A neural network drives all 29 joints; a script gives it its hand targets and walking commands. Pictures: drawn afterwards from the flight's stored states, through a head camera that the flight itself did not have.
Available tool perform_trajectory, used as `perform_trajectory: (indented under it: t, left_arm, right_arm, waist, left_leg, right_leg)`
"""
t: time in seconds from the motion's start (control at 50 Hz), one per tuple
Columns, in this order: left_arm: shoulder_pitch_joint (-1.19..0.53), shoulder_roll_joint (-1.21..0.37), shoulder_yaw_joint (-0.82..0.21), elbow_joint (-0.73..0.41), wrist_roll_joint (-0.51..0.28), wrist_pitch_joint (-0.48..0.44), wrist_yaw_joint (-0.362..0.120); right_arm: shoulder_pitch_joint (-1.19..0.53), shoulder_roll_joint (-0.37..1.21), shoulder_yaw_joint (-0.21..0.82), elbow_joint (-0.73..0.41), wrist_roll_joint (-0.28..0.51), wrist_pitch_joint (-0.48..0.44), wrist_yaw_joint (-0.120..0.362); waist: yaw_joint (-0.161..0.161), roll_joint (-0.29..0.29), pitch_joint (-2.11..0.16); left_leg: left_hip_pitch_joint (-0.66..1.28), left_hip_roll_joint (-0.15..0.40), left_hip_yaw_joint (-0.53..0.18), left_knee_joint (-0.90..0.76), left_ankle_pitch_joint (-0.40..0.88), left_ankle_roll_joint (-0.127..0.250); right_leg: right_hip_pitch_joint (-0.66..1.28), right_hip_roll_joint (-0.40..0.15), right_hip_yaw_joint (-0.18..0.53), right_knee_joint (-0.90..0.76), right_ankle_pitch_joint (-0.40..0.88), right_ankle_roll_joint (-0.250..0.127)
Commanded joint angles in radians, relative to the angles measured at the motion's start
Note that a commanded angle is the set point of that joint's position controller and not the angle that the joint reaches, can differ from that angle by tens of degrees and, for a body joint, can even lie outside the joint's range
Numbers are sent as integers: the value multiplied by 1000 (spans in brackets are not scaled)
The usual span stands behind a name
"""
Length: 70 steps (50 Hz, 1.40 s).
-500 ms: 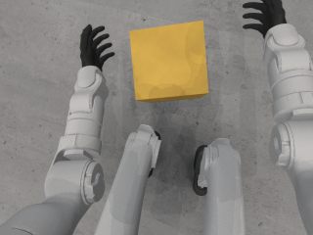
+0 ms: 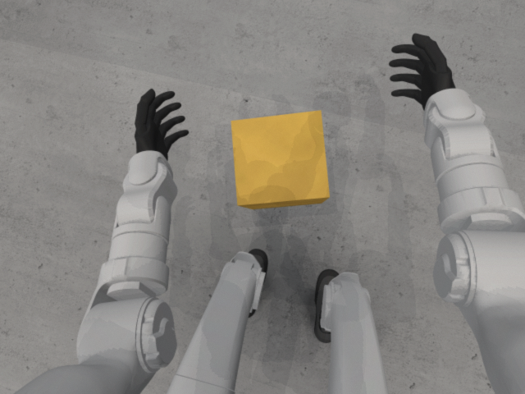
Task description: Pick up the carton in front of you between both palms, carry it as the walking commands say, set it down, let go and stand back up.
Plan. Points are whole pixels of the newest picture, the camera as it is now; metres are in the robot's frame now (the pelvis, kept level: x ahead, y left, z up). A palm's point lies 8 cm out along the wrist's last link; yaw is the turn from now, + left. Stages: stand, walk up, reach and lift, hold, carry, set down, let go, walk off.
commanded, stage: let go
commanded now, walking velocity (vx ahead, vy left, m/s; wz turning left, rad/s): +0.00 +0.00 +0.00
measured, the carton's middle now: (281, 167) +0.47 +0.08 -0.50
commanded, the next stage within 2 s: stand in 1.32 s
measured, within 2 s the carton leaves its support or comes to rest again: neither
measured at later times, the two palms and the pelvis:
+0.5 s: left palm (68, 214) +0.30 +0.24 +0.04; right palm (518, 216) +0.37 -0.19 +0.02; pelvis +0.07 +0.02 +0.12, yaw -3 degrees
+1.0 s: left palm (41, 251) +0.27 +0.23 +0.09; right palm out of the picture +0.26 -0.24 +0.09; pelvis +0.11 +0.00 +0.16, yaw -1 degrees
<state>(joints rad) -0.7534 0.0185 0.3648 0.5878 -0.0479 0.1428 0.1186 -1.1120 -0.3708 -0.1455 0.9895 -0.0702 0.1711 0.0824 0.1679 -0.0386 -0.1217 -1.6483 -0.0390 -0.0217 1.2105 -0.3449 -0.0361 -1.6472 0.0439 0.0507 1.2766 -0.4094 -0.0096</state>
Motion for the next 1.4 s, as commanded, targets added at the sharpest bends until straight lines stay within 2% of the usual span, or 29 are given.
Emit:
perform_trajectory:
  t: [0.0,0.08,0.14,0.24,0.3,0.36,0.52,0.68,0.74,0.8,0.9,1.02,1.04,1.06,1.18,1.3,1.32,1.34,1.38]
  left_arm:
    - [-66,77,-1,-98,23,-31,-21]
    - [95,106,-31,-125,56,-54,-65]
    - [214,142,-72,-156,76,-71,-111]
    - [361,201,-146,-189,73,-92,-183]
    - [462,219,-190,-182,54,-103,-209]
    - [582,234,-233,-190,36,-114,-223]
    - [851,249,-311,-262,-1,-146,-207]
    - [947,279,-323,-275,0,-149,-191]
    - [962,289,-315,-258,9,-141,-189]
    - [976,294,-310,-246,22,-127,-186]
    - [988,297,-301,-232,45,-95,-180]
    - [957,296,-290,-230,63,-51,-184]
    - [922,317,-288,-294,76,1,-160]
    - [939,312,-300,-276,73,17,-151]
    - [908,299,-313,-298,68,62,-137]
    - [890,291,-316,-321,77,94,-136]
    - [978,375,-302,-151,104,-63,-108]
    - [1027,375,-301,-141,118,-116,-93]
    - [994,359,-306,-106,119,-175,-88]
  right_arm:
    - [-159,-63,-37,-98,-28,-26,-10]
    - [28,-1,-71,-183,-61,-43,-52]
    - [186,64,-84,-288,-72,-55,-100]
    - [378,130,-67,-455,-43,-83,-161]
    - [493,138,-46,-486,-22,-102,-168]
    - [627,137,-24,-494,1,-121,-161]
    - [942,116,6,-507,22,-175,-128]
    - [1160,102,34,-536,41,-188,-96]
    - [1229,96,51,-558,53,-179,-80]
    - [1282,88,66,-579,68,-164,-61]
    - [1307,83,86,-619,86,-132,-31]
    - [1286,79,91,-653,81,-88,-13]
    - [1351,83,94,-596,89,-117,-29]
    - [1335,72,88,-616,89,-119,-39]
    - [1301,61,92,-632,82,-93,-49]
    - [1298,55,87,-629,78,-67,-43]
    - [1442,-10,82,-460,16,-129,-83]
    - [1429,-43,70,-466,13,-157,-98]
    - [1403,0,80,-436,23,-203,-92]
  waist:
    - [12,-128,-872]
    - [4,-114,-938]
    - [-11,-103,-918]
    - [-27,-48,-690]
    - [-32,-18,-560]
    - [-39,7,-476]
    - [-75,46,-306]
    - [-130,6,-134]
    - [-148,-6,-89]
    - [-157,7,-46]
    - [-149,50,35]
    - [-148,48,125]
    - [-147,72,72]
    - [-158,34,83]
    - [-162,10,168]
    - [-173,28,198]
    - [-182,-129,208]
    - [-159,-97,267]
    - [-173,-23,227]
  left_leg:
    - [462,-32,117,-128,320,-51]
    - [588,-31,108,-195,393,-42]
    - [693,-29,95,-252,402,-23]
    - [851,-11,66,-351,318,6]
    - [956,5,47,-409,277,13]
    - [1079,16,32,-464,293,11]
    - [1361,16,-5,-577,491,3]
    - [1466,2,-9,-699,546,-1]
    - [1485,-7,-11,-742,537,-1]
    - [1512,-15,-11,-774,529,2]
    - [1539,-20,-7,-801,469,8]
    - [1555,-17,9,-814,331,16]
    - [1519,-42,26,-771,320,6]
    - [1517,-38,24,-767,303,12]
    - [1517,-29,17,-781,205,21]
    - [1531,-20,11,-801,162,19]
    - [1317,98,-91,-833,-124,-1]
    - [1280,86,-88,-835,-172,-5]
    - [1262,77,-98,-808,-90,5]
  right_leg:
    - [679,21,-15,-176,306,11]
    - [835,28,-7,-246,429,21]
    - [932,29,-4,-316,467,28]
    - [919,26,-20,-447,307,39]
    - [912,23,-29,-512,216,36]
    - [954,22,-36,-564,195,30]
    - [1115,19,-37,-677,303,18]
    - [1365,1,-24,-796,469,25]
    - [1457,-7,-15,-830,538,32]
    - [1506,-11,-11,-858,571,34]
    - [1533,-12,-16,-893,529,30]
    - [1529,-12,-26,-917,404,32]
    - [1563,-17,-15,-881,471,30]
    - [1551,-15,-18,-867,489,36]
    - [1511,-13,-30,-882,334,29]
    - [1507,-7,-43,-893,255,16]
    - [1420,-114,-15,-905,-175,43]
    - [1374,-135,62,-925,-261,25]
    - [1354,-148,91,-908,-199,9]
